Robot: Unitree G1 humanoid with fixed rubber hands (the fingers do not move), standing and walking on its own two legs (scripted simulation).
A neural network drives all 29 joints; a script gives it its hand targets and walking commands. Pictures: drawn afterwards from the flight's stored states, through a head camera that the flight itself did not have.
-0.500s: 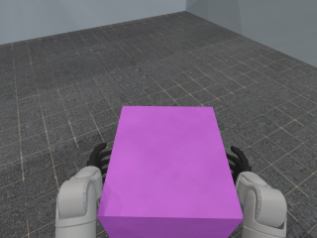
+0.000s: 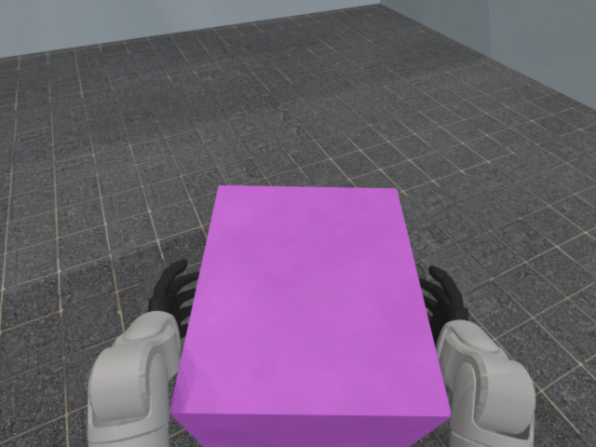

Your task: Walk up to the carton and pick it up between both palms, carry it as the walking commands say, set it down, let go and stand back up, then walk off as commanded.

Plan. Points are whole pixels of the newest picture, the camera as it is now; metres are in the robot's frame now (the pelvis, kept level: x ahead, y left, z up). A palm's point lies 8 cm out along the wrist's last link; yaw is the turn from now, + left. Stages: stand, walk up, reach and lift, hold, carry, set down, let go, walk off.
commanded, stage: carry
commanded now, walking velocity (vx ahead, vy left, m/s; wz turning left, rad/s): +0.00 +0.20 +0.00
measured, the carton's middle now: (305, 327) +0.28 +0.01 +0.01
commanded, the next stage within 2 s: none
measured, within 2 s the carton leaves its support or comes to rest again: neither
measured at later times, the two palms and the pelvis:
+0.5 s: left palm (106, 351) +0.20 +0.23 +0.09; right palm (408, 367) +0.20 -0.11 +0.08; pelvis -0.04 +0.06 +0.01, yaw -1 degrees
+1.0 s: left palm out of the picture +0.14 +0.34 +0.08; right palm (300, 429) +0.14 +0.01 +0.06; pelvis -0.11 +0.18 +0.01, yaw -1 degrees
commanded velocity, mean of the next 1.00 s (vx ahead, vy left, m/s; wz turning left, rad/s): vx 0.00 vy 0.20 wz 0.00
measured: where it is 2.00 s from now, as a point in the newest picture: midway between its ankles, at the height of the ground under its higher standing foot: outside the picture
